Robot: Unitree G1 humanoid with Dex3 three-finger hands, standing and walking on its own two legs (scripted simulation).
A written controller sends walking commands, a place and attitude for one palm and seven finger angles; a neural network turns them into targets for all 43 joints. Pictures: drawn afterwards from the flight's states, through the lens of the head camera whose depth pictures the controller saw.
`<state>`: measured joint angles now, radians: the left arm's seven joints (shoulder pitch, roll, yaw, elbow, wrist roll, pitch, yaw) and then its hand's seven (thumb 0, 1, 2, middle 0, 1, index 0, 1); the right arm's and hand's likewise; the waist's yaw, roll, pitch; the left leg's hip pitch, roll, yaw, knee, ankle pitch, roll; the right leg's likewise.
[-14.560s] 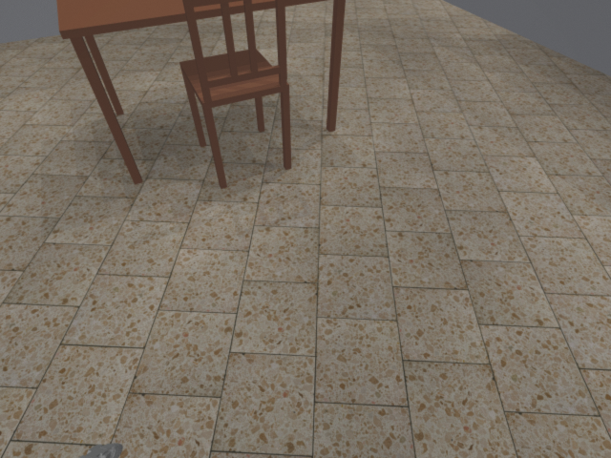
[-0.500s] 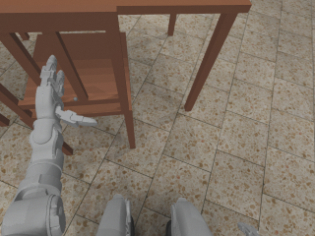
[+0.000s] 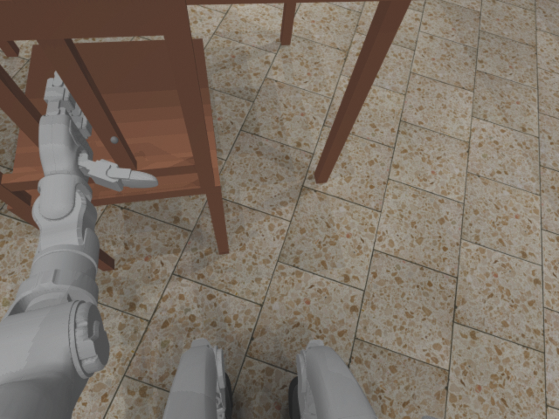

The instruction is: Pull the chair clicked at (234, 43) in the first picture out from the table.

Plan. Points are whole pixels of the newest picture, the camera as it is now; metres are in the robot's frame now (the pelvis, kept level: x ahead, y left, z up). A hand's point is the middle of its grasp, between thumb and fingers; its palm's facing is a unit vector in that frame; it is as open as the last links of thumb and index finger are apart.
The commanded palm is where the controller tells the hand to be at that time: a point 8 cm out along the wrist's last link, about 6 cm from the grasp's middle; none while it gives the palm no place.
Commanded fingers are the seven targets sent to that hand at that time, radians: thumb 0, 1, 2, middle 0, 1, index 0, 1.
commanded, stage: push the fingers through the gap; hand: left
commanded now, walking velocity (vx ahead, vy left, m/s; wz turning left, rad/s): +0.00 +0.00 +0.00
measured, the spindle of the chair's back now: (30, 121) +0.52 +0.31 +0.04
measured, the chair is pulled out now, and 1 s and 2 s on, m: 0.00 0.00 0.03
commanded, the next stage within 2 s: hook a spindle and tug to test in 0.30 s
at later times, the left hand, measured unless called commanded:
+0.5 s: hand (114, 142) +0.49 +0.20 +0.04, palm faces +0.12 -0.99 -0.03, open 16.9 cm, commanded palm +0.46 +0.24 +0.04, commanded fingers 0.00 -0.50 0.30 -0.17 -0.41 -0.17 -0.41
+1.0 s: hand (114, 140) +0.49 +0.20 +0.04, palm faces +0.14 -0.99 -0.01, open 11.1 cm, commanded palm +0.46 +0.23 +0.04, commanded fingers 0.00 0.40 0.68 -0.50 -1.45 -0.50 -1.45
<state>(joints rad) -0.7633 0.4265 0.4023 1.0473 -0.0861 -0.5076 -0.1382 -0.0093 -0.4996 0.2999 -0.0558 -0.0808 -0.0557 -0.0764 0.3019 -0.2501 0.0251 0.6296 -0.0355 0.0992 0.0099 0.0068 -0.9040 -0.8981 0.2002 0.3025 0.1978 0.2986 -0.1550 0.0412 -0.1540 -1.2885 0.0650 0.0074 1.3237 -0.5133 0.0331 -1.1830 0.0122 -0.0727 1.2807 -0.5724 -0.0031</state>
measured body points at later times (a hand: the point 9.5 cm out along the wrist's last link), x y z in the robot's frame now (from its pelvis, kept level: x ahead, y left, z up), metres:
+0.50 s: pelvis +0.01 +0.00 +0.00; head +0.15 +0.02 +0.43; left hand +0.47 +0.25 +0.04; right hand +0.06 -0.27 -0.11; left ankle +0.05 +0.10 -0.61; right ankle +0.01 -0.12 -0.61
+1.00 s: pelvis +0.01 +0.00 +0.00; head +0.15 +0.03 +0.43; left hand +0.47 +0.25 +0.04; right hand +0.05 -0.26 -0.11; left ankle +0.05 +0.10 -0.61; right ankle +0.01 -0.12 -0.61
